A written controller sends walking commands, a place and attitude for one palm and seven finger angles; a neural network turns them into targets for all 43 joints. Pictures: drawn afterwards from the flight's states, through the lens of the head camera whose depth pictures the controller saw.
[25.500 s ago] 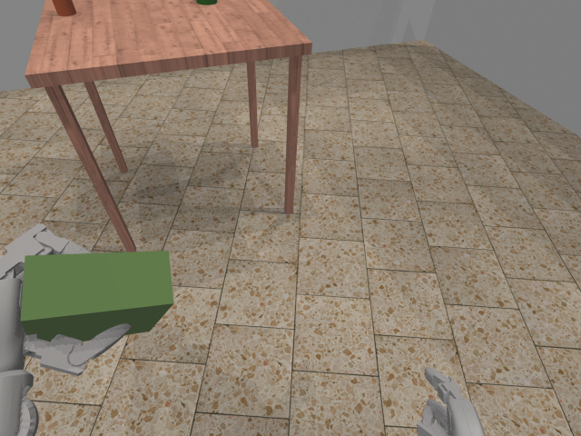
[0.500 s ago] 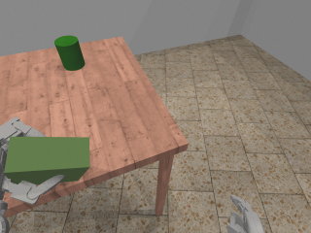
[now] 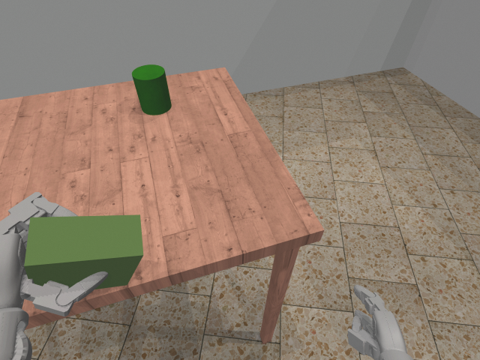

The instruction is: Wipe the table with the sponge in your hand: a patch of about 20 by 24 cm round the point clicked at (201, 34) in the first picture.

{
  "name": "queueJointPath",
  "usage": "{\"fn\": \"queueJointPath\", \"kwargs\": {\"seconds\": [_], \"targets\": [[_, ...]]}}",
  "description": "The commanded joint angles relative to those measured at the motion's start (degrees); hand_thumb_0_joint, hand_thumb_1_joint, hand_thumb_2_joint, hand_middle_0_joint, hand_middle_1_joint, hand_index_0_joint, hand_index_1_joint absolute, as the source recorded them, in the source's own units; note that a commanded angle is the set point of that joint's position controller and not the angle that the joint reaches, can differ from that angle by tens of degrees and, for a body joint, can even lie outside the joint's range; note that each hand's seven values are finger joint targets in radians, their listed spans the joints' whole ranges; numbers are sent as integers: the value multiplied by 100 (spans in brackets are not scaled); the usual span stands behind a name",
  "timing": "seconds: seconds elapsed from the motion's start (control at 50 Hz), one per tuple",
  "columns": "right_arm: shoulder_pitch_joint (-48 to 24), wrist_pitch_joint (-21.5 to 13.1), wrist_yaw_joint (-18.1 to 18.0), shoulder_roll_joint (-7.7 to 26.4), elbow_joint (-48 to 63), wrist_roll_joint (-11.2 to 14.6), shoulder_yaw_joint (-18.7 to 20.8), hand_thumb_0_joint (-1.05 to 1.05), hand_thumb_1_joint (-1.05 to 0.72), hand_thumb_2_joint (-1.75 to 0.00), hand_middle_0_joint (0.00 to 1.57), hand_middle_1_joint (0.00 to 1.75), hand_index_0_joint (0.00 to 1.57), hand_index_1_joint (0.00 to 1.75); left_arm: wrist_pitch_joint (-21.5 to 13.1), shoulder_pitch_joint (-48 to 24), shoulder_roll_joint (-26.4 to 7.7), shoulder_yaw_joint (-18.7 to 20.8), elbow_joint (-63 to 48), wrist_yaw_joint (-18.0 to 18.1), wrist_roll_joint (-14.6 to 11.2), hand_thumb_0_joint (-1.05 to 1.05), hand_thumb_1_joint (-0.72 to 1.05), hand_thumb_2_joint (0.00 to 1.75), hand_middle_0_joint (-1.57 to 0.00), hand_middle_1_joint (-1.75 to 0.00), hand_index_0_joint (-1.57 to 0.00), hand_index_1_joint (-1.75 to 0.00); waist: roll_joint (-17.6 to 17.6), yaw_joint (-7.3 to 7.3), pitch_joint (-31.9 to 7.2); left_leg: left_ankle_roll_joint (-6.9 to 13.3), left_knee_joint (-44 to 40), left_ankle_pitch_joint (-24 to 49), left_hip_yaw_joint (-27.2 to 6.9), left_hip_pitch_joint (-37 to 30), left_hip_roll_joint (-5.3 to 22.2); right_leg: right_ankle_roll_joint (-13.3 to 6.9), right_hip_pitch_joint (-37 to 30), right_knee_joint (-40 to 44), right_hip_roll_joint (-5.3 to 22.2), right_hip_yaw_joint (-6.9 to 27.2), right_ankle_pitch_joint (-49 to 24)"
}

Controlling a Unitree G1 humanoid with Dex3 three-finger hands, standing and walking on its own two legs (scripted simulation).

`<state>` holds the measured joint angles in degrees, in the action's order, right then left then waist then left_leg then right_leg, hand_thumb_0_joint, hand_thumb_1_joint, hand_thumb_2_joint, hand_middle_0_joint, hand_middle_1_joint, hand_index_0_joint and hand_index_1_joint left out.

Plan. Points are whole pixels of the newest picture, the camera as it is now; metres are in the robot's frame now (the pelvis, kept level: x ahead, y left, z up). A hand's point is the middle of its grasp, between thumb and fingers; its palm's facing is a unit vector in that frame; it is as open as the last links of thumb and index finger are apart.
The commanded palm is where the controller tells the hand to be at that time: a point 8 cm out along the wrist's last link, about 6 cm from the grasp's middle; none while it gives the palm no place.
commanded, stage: come to a stop and stand still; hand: left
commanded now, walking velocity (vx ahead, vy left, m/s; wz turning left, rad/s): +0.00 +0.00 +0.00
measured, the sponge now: (102, 255) +0.22 +0.21 +0.12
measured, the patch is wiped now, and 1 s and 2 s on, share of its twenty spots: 0.00 0.00 0.00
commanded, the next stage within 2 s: look again from close up in 0.52 s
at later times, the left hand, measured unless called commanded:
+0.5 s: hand (40, 234) +0.22 +0.29 +0.15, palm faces +0.36 -0.86 -0.37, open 9.8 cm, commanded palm +0.17 +0.33 +0.17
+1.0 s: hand (72, 226) +0.24 +0.26 +0.15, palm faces +0.28 -0.89 -0.36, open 9.8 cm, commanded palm +0.19 +0.30 +0.17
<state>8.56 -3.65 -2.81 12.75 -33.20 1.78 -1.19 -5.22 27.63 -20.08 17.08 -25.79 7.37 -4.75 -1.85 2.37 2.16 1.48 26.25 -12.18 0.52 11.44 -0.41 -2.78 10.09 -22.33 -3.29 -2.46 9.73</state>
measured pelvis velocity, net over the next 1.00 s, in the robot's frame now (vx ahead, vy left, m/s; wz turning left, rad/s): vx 0.02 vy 0.03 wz -0.03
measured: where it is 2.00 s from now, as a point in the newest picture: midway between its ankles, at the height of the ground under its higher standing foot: outside the picture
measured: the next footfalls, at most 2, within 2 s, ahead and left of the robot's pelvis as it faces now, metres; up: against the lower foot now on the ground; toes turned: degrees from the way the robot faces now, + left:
none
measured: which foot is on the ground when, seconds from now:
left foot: down 0.00-1.00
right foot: down 0.00-1.00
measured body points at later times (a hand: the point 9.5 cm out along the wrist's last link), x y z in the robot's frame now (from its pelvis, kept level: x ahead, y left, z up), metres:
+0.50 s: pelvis +0.01 +0.05 +0.00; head +0.02 +0.06 +0.45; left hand +0.20 +0.34 +0.17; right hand +0.17 -0.18 -0.08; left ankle +0.02 +0.10 -0.74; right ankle +0.03 -0.09 -0.74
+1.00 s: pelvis +0.02 +0.03 +0.00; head +0.03 +0.05 +0.45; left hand +0.22 +0.31 +0.16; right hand +0.19 -0.20 -0.07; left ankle +0.02 +0.10 -0.74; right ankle +0.03 -0.09 -0.74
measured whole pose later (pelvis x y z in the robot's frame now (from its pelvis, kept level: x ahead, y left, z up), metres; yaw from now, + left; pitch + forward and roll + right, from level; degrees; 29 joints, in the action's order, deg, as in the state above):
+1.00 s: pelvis +0.02 +0.03 +0.00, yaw -2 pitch -1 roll -1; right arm 13.0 -7.5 -1.0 10.7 -32.7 0.8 -1.3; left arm -13.6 25.0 -22.0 18.0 -25.1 4.1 -2.8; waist 2.8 1.2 2.4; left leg 3.6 27.8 -14.8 3.2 12.2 -2.0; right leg -0.7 12.5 -26.3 -1.6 0.0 12.9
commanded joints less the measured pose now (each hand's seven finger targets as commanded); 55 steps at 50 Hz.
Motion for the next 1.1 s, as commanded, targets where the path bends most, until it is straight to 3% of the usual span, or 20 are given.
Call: {"fn": "queueJointPath", "kwargs": {"seconds": [0.0,0.18,0.3,0.38,0.4,0.58,0.6,0.62,0.64,0.66,0.68,0.7,0.74,0.78,0.82,0.86,0.88,0.92,0.98,1.08], "targets": [[-591,-288,-70,642,895,-51,231,0,-90,-90,20,30,20,30,-373,-903,-895,511,-1349,138,33,0,10,130,-120,-160,-120,-160,-146,-161,-443,157,-735,-298,-660,-144,633,170,104,688,789,884,437],[-507,-311,-44,621,991,-81,235,0,-90,-90,20,30,20,30,-451,-590,-1042,779,-1423,161,106,0,10,130,-120,-160,-120,-160,-507,-107,-578,73,-1155,-436,-872,180,779,181,-374,247,612,564,-50],[-402,-295,-25,623,969,-112,248,0,-90,-90,20,30,20,30,-522,-510,-814,612,-1359,93,115,0,10,130,-120,-160,-120,-160,-402,-131,-521,-83,-1264,-236,-949,194,847,198,-384,100,568,447,-186],[-406,-316,-41,651,955,-89,283,0,-90,-90,20,30,20,30,-537,-643,-983,757,-1360,118,161,0,10,130,-120,-160,-120,-160,-399,-114,-470,-108,-1322,-481,-927,262,841,214,-405,71,570,473,-110],[-350,-313,-46,635,946,-116,281,0,-90,-90,20,30,20,30,-572,-709,-799,604,-1383,96,165,0,10,130,-120,-160,-120,-160,-356,-126,-476,-118,-1347,-460,-956,277,854,212,-454,24,549,432,-174],[-395,-327,-18,651,885,-100,348,0,-90,-90,20,30,20,30,-604,-375,-1027,845,-1489,105,124,0,10,130,-120,-160,-120,-160,-293,-98,-876,-340,-786,1482,-708,-430,763,163,-412,-28,654,459,-763],[535,-678,65,753,860,-426,235,0,-90,-90,20,30,20,30,-1295,-6987,-5723,4205,-2904,73,1284,0,10,130,-120,-160,-120,-160,757,-164,77,142,35,1382,-545,1222,909,196,145,-154,631,498,-488],[-124,-701,108,51,526,-191,28,0,-90,-90,20,30,20,30,-1112,-3470,-2137,2029,824,-221,548,0,10,130,-120,-160,-120,-160,770,-55,-1120,43,-197,1452,-702,-240,538,-134,630,-93,874,600,-110],[-12,-777,75,371,771,-161,309,0,-90,-90,20,30,20,30,-1128,-1887,-1729,1613,400,-239,301,0,10,130,-120,-160,-120,-160,574,58,-726,-121,-428,1383,-458,-329,580,-74,231,201,702,1026,-708],[154,-808,123,608,829,-105,382,0,-90,-90,20,30,20,30,-1090,-1519,-1188,1176,408,-249,189,0,10,130,-120,-160,-120,-160,-71,-40,-1100,-191,-546,1249,-441,-455,508,-51,-139,-55,710,1005,-706],[-48,-845,226,538,812,-19,418,0,-90,-90,20,30,20,30,-1144,-1226,-589,637,101,-316,119,0,10,130,-120,-160,-120,-160,-1115,-16,-1350,-259,-575,1594,-366,-822,596,13,45,-537,574,705,-537],[88,-819,323,680,858,-88,469,0,-90,-90,20,30,20,30,-1201,-1219,-784,657,-579,-319,155,0,10,130,-120,-160,-120,-160,-1378,-21,-1381,-199,-628,1739,-551,-681,832,71,33,-736,571,576,-173],[-66,-830,456,606,961,-90,426,0,-90,-90,20,30,20,30,-1233,-871,-567,311,-1148,-322,194,0,10,130,-120,-160,-120,-160,-1184,24,-1145,-51,-713,1425,-529,-163,941,124,-131,-774,561,453,33],[-197,-843,484,545,1012,-17,336,0,-90,-90,20,30,20,30,-1158,-514,-557,332,-1144,-233,187,0,10,130,-120,-160,-120,-160,-351,32,-956,42,-705,646,-361,295,843,171,-425,-628,529,481,-282],[-118,-798,379,630,1060,-69,363,0,-90,-90,20,30,20,30,-1152,-663,-1075,828,-1204,-125,230,0,10,130,-120,-160,-120,-160,590,-13,-834,-14,-653,135,-480,636,704,181,-584,-342,579,558,-389],[-174,-775,237,616,1074,-83,363,0,-90,-90,20,30,20,30,-1174,-860,-1337,1230,-1112,-71,162,0,10,130,-120,-160,-120,-160,1036,-58,-737,-29,-472,7,-433,494,470,130,-338,-33,668,839,-333],[-274,-733,175,631,1017,-86,351,0,-90,-90,20,30,20,30,-1203,-1098,-1783,1651,-1277,2,173,0,10,130,-120,-160,-120,-160,752,-63,-748,-25,-447,-56,-384,362,441,112,-184,16,679,901,-181],[-243,-686,80,539,1049,-98,329,0,-90,-90,20,30,20,30,-1225,-1233,-1439,1402,-1244,-15,111,0,10,130,-120,-160,-120,-160,96,-120,-708,8,-465,77,-419,312,397,58,-213,4,701,965,-344],[-266,-744,65,513,951,-79,292,0,-90,-90,20,30,20,30,-1243,-1343,-1389,1312,-1276,-30,101,0,10,130,-120,-160,-120,-160,-580,-109,-850,8,-412,424,-311,87,419,75,-331,-46,667,919,-766],[-215,-844,154,571,897,-65,309,0,-90,-90,20,30,20,30,-1161,-868,-720,609,-1112,-71,173,0,10,130,-120,-160,-120,-160,-300,-101,-954,-26,-173,1195,-187,-234,379,94,-367,26,711,930,-1523]]}}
